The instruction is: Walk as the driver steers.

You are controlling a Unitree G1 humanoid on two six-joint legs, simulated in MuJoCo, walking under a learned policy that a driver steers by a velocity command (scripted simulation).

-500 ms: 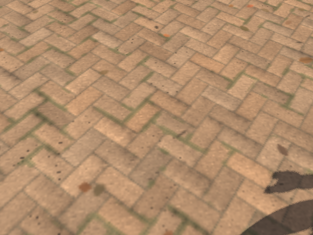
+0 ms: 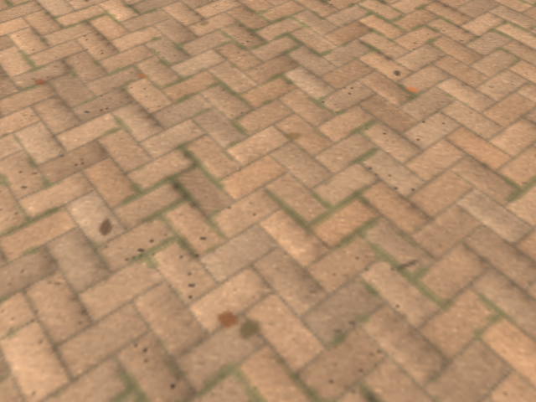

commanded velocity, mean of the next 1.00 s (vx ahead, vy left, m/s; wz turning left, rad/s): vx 0.43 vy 0.00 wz -0.39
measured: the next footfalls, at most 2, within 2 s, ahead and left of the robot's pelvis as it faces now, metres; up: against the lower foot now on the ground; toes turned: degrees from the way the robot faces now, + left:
left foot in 0.38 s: +0.23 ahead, +0.13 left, +0.00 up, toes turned -12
right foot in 0.86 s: +0.45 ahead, -0.22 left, +0.00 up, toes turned -28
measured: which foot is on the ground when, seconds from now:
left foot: down 0.00-0.02, up 0.04-0.36, down 0.38-0.86, up 0.88-1.00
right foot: down 0.00-0.38, up 0.40-0.84, down 0.86-1.00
